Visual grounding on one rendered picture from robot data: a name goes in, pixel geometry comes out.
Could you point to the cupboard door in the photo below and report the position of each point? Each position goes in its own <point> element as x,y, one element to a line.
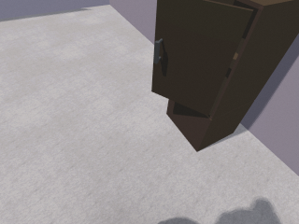
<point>200,38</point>

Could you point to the handle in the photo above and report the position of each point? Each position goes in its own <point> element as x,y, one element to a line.
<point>156,53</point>

